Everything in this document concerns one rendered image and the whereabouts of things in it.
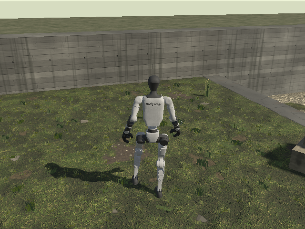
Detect left robot forearm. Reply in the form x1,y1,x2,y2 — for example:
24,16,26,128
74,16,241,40
124,115,134,134

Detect robot right upper arm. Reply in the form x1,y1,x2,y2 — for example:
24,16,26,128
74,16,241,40
163,96,177,122

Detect robot left upper arm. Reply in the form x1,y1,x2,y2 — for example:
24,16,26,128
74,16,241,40
130,96,144,123

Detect robot right shin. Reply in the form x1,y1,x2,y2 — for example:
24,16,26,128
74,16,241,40
157,160,165,192

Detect left robot hand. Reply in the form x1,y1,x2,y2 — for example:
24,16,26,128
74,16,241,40
122,132,133,143

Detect right robot forearm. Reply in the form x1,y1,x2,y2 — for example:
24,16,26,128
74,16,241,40
172,115,180,131

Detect robot left foot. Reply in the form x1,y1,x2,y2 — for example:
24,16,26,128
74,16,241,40
132,175,138,185

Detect right robot hand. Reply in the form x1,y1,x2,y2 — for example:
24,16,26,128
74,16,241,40
170,129,181,137

